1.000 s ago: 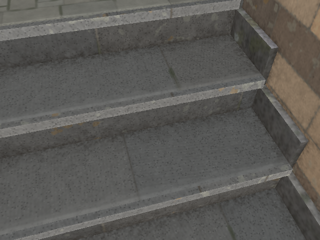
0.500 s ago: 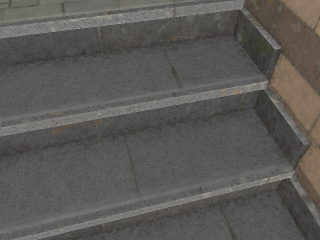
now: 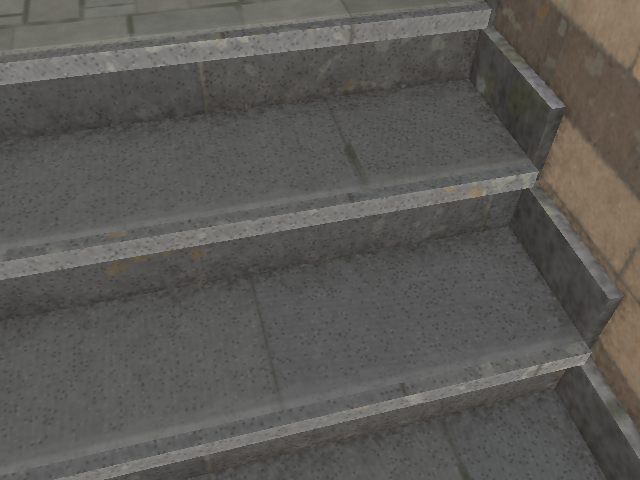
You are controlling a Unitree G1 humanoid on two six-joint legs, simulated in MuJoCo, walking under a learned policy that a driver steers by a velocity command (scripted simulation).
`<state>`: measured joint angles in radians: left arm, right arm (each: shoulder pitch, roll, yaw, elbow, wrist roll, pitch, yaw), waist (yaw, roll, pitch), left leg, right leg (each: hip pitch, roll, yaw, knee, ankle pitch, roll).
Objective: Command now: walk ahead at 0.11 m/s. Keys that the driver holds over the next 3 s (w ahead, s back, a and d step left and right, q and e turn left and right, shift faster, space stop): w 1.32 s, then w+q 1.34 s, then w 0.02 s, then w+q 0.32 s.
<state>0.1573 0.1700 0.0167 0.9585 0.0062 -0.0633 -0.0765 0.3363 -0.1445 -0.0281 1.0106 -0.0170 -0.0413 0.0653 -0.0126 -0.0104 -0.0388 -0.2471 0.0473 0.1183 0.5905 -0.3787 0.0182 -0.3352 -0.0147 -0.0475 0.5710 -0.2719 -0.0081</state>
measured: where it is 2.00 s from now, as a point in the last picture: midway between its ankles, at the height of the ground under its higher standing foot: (296, 135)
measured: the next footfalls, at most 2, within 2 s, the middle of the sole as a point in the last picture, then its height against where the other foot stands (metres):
left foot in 0.58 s outside the picture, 0.17 m higher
right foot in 1.10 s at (382, 339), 0.17 m higher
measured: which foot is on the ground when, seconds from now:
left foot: down 0.00-0.22, up 0.24-0.56, down 0.58-1.00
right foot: down 0.00-0.60, up 0.62-1.00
